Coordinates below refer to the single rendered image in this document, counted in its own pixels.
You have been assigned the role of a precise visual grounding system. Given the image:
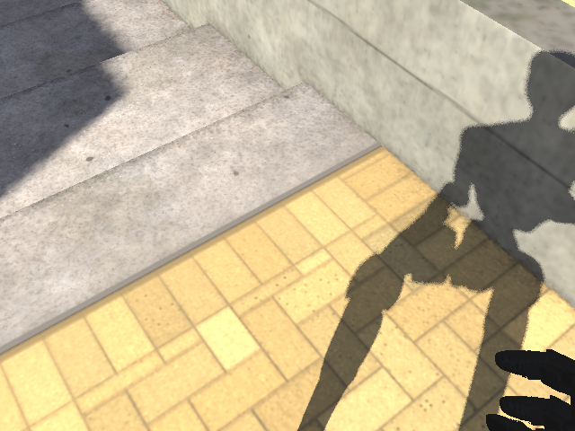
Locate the right robot hand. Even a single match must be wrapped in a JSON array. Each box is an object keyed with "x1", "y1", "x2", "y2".
[{"x1": 486, "y1": 349, "x2": 575, "y2": 431}]

